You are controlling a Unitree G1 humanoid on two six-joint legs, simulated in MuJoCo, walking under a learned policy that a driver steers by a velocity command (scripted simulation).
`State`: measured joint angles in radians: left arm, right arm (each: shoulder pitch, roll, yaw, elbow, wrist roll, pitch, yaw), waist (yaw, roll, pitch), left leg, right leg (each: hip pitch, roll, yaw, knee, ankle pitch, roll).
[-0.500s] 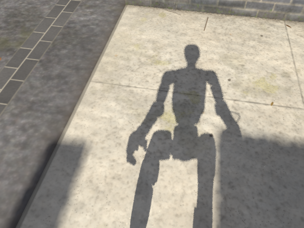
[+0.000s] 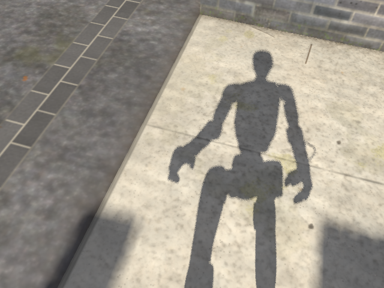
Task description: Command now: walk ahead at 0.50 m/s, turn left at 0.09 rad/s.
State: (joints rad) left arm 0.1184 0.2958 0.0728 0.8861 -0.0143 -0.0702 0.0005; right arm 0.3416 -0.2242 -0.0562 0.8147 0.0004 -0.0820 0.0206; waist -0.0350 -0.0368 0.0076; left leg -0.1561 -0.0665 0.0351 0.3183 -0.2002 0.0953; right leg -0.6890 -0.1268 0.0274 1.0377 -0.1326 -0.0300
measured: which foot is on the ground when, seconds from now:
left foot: down 0.00-0.34, up 0.36-0.80, down 0.82-1.00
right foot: up 0.00-0.30, down 0.32-0.82, up 0.84-1.00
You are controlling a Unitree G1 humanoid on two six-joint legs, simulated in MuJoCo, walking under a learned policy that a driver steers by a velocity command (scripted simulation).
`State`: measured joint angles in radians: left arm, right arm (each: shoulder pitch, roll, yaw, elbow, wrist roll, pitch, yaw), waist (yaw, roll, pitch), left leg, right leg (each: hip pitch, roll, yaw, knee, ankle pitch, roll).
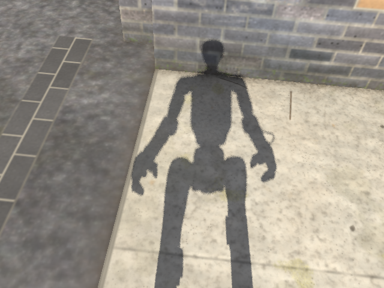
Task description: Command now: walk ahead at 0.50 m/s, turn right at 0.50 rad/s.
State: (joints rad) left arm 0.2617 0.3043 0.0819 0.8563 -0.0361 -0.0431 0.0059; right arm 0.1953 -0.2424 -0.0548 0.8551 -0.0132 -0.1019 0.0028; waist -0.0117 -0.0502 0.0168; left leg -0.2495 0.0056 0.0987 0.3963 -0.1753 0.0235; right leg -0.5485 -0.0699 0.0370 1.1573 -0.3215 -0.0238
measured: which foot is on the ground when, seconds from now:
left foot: down 0.00-0.34, up 0.36-0.80, down 0.82-1.00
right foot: up 0.00-0.32, down 0.34-0.84, up 0.86-1.00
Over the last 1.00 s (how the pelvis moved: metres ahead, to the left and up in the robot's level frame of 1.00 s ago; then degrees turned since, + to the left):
0.57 0.01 -0.01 -11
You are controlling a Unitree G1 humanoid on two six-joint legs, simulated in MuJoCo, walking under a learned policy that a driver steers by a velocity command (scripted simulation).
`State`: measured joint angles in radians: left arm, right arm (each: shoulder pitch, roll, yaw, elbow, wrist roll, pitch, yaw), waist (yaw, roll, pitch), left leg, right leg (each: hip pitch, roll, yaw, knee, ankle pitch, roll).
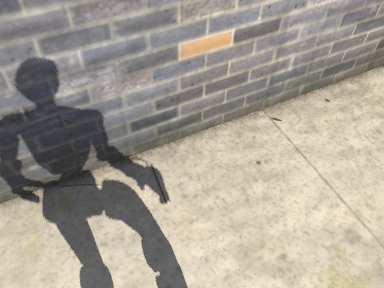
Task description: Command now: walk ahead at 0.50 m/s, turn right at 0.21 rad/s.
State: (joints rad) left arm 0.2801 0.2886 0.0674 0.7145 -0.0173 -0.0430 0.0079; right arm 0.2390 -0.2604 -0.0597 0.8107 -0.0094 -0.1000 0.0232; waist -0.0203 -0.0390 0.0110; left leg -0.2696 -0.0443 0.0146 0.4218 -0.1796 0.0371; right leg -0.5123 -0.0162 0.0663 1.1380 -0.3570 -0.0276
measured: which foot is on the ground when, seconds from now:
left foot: down 0.00-0.28, up 0.30-0.56, down 0.58-1.00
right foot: up 0.00-0.26, down 0.28-1.00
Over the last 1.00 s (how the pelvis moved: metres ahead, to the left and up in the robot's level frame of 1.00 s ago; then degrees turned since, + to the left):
0.53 -0.14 0.00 -32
